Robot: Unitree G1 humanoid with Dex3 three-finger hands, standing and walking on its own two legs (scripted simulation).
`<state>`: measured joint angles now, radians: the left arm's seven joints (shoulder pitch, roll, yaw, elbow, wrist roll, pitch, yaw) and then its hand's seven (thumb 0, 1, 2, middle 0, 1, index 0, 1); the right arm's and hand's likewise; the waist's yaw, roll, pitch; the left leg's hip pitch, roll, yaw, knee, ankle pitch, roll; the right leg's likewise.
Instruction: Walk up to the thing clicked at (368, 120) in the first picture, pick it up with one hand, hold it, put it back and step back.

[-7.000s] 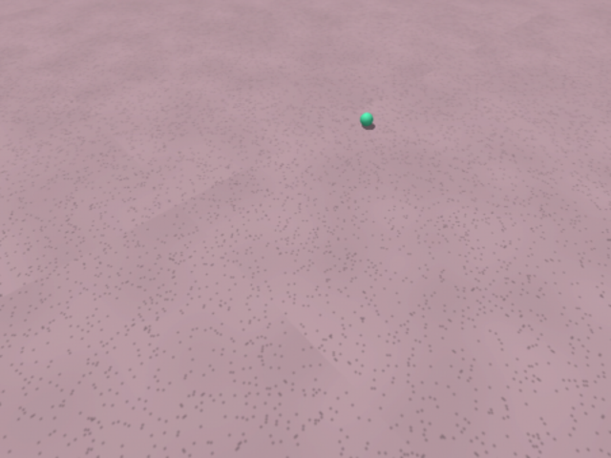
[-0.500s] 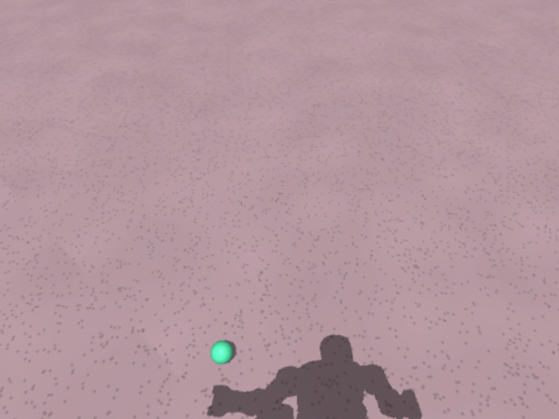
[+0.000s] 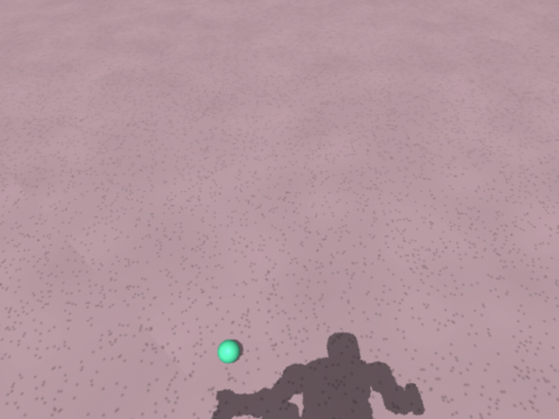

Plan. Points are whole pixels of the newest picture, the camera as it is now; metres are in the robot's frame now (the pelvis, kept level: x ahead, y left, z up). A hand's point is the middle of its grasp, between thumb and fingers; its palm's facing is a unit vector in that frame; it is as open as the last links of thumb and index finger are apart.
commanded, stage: stand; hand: left
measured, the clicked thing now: (228, 351) +0.48 +0.20 -0.74
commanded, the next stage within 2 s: none
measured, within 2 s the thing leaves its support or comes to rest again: neither
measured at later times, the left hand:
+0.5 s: hand out of the picture +0.07 +0.25 -0.15, palm faces +0.00 -0.94 -0.34, open 7.4 cm
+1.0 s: hand out of the picture +0.06 +0.25 -0.15, palm faces -0.01 -0.94 -0.34, open 7.4 cm
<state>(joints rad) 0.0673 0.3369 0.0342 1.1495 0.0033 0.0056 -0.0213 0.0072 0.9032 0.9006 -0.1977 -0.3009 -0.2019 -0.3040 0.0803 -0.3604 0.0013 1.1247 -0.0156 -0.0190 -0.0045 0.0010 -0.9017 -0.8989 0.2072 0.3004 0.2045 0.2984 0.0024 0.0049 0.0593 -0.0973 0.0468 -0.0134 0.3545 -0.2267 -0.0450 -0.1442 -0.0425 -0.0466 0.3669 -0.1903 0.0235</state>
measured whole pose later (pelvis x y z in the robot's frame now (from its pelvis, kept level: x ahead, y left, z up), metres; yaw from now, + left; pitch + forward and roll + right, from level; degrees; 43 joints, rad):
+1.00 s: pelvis -0.01 -0.01 +0.00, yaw +0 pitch -2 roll +0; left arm 0.10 0.35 0.01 1.15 0.01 -0.01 -0.02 0.01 0.90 0.90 -0.20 -0.30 -0.20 -0.30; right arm 0.10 -0.36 0.01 1.14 -0.01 0.00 0.01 0.00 -0.90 -0.90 0.21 0.30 0.20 0.30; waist 0.00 0.01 0.05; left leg -0.09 0.05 -0.02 0.32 -0.19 -0.05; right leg -0.14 -0.04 -0.05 0.34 -0.16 0.01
